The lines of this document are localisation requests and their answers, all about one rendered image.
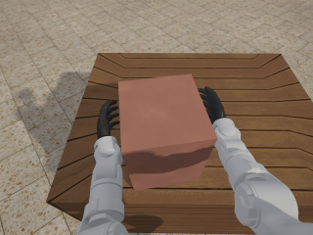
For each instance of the robot right hand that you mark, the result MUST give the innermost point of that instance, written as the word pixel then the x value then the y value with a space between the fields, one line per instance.
pixel 214 107

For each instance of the right robot forearm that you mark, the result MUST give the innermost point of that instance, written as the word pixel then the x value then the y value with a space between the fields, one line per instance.
pixel 237 160

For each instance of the robot left hand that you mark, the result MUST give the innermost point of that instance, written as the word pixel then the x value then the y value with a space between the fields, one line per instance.
pixel 103 124

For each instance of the pedestal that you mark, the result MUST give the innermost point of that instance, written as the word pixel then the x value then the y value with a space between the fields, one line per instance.
pixel 259 93

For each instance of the carton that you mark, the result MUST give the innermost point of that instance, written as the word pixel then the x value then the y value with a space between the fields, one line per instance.
pixel 166 135

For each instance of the left robot forearm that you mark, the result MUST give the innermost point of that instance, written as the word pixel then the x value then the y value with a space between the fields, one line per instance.
pixel 105 200

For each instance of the robot left upper arm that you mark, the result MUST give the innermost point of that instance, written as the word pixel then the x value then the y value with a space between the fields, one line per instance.
pixel 109 228

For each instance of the robot right upper arm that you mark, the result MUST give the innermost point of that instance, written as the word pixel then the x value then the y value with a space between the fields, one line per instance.
pixel 269 208

